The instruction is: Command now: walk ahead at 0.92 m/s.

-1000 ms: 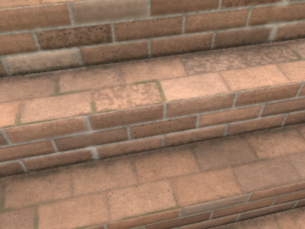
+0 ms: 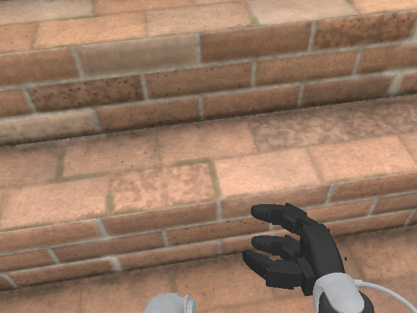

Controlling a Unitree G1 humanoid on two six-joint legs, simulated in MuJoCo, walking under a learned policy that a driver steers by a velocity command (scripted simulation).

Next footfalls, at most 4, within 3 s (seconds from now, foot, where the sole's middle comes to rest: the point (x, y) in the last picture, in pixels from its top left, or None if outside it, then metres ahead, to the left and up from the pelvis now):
0.12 left None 0.14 0.11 -0.57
0.68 right None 0.23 -0.35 -0.57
1.04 left None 0.16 -0.18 -0.57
1.34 right None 0.21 -0.40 -0.50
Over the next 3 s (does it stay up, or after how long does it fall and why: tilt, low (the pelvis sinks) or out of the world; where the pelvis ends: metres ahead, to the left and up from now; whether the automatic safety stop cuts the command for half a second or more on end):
falls after 2.00 s (tilt)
